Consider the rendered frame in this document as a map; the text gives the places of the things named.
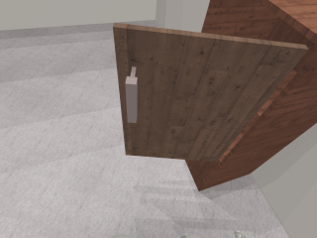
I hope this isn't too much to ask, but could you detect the handle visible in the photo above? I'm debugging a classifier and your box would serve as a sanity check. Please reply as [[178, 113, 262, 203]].
[[125, 66, 138, 123]]

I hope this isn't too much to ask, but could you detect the cupboard door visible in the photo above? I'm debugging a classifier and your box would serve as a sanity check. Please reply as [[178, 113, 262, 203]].
[[113, 23, 309, 163]]

